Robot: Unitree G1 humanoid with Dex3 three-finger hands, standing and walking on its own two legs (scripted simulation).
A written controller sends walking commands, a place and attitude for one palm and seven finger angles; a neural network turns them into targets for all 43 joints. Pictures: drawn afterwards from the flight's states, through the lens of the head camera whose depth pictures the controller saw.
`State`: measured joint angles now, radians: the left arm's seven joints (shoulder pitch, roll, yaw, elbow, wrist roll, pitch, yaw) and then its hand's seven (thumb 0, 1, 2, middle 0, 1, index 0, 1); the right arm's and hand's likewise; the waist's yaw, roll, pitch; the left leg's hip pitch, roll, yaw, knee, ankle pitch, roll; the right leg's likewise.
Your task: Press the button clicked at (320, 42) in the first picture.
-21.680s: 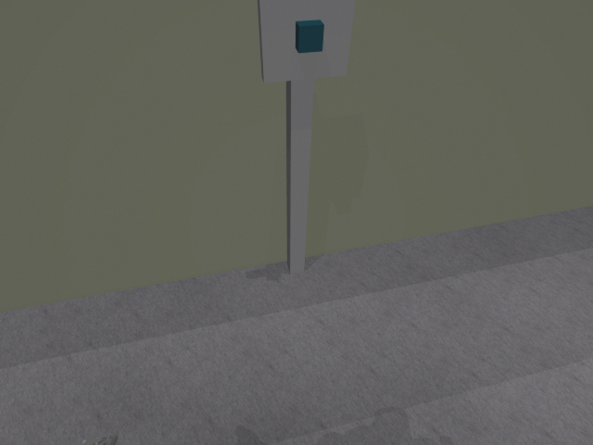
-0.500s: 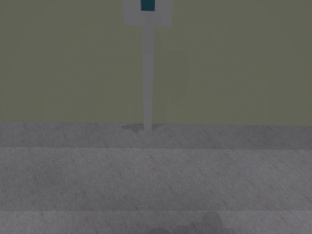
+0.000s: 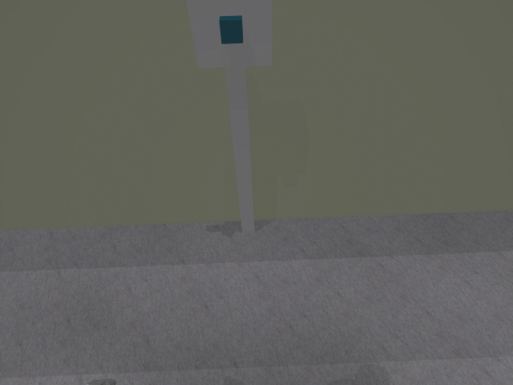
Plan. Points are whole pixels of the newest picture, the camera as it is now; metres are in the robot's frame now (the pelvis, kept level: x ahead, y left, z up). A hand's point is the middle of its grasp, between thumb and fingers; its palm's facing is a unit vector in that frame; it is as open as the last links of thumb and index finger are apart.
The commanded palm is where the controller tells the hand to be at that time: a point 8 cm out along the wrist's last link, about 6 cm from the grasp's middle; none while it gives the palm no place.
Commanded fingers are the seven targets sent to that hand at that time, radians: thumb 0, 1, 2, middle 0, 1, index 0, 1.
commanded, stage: let the arm hang, fingers relaxed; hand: left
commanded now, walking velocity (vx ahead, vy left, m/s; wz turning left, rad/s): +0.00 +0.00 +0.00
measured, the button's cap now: (231, 29) +0.87 +0.10 +0.17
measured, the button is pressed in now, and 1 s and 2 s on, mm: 0 0 0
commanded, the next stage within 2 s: stand and wait in 0.14 s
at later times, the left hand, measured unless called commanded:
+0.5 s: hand out of the picture +0.10 +0.23 -0.15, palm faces -0.03 -0.94 -0.35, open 7.3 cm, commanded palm none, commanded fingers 0.00 0.90 0.90 -0.20 -0.30 -0.20 -0.30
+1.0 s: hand out of the picture +0.13 +0.22 -0.15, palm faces -0.04 -0.94 -0.35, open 7.3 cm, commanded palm none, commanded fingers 0.00 0.90 0.90 -0.20 -0.30 -0.20 -0.30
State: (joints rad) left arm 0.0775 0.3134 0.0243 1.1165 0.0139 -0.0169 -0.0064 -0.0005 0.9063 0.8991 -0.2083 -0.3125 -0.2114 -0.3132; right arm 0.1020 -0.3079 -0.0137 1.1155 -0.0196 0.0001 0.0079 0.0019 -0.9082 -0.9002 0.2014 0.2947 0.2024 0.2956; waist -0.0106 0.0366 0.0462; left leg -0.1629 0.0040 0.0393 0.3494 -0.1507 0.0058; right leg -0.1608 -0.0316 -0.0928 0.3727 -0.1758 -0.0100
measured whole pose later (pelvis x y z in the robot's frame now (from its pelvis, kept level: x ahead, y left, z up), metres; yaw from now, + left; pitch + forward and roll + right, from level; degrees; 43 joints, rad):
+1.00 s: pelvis +0.04 -0.02 +0.00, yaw -1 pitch -1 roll +0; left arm 0.09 0.32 0.02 1.13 0.01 -0.02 0.00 0.00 0.90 0.90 -0.20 -0.30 -0.21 -0.30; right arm 0.10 -0.33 -0.01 1.13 -0.02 0.00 0.00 0.00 -0.91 -0.90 0.20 0.29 0.20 0.30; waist -0.02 0.03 0.06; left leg -0.09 0.05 0.05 0.29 -0.18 -0.03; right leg -0.08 0.01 -0.08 0.29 -0.19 -0.04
